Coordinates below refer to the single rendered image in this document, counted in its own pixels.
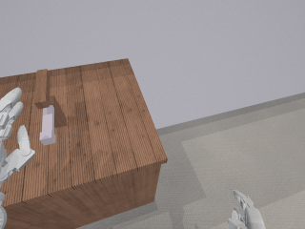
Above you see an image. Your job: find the robot left hand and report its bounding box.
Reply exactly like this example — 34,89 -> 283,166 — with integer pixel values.
0,87 -> 35,190

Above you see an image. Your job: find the robot right hand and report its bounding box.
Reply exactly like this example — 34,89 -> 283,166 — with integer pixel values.
228,190 -> 266,229

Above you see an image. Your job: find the counter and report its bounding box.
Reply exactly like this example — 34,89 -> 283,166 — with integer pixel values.
0,58 -> 168,229

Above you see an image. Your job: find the tap lever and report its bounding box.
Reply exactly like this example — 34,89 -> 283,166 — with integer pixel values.
39,105 -> 56,146

